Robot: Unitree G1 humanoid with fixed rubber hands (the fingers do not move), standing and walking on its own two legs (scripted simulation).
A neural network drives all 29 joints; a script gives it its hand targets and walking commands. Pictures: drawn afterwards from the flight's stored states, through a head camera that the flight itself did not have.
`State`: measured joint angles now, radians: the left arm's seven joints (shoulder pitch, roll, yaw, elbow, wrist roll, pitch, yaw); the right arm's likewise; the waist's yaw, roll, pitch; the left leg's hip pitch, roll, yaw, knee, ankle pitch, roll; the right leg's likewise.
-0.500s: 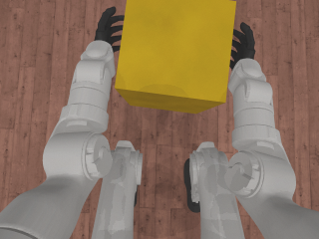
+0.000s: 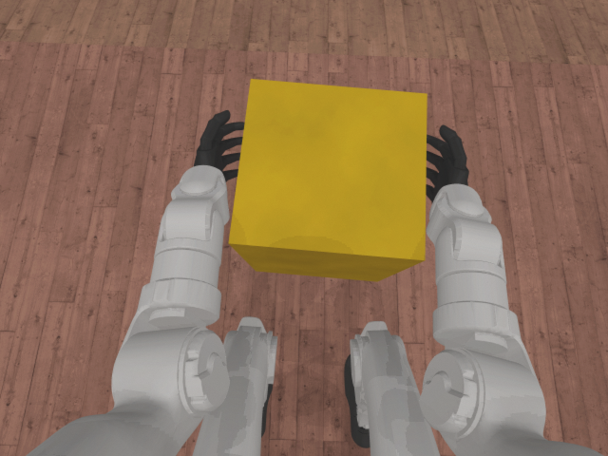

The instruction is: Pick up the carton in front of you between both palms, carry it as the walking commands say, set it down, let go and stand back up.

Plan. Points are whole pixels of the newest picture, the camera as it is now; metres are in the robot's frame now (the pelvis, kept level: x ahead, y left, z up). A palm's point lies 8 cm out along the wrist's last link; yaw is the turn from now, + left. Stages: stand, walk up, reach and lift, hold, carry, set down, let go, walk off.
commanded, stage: reach and lift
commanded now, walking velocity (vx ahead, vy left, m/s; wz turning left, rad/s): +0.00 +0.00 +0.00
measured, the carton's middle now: (325, 198) +0.46 -0.01 -0.11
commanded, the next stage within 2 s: hold in 1.90 s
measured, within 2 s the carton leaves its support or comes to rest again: neither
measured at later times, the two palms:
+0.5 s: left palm (161, 153) +0.41 +0.14 +0.12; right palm (526, 169) +0.41 -0.16 +0.12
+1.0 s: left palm (44, 114) +0.36 +0.15 +0.24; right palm out of the picture +0.37 -0.15 +0.25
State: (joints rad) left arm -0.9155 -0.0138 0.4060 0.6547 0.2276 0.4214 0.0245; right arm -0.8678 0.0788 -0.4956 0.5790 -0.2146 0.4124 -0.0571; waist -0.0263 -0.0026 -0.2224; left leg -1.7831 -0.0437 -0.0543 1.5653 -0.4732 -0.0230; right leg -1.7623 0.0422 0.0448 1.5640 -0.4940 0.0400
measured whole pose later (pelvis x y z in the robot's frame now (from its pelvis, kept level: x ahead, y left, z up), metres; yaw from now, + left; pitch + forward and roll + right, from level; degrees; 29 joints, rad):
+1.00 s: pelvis +0.07 -0.01 +0.22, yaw +0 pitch -2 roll +0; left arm -0.30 -0.16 0.29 0.39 0.28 0.59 -0.01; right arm -0.31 0.16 -0.30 0.40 -0.29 0.58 0.01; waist 0.00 -0.01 -0.05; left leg -0.22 -0.01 -0.05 0.48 -0.22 -0.01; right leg -0.21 0.02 0.06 0.49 -0.24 0.01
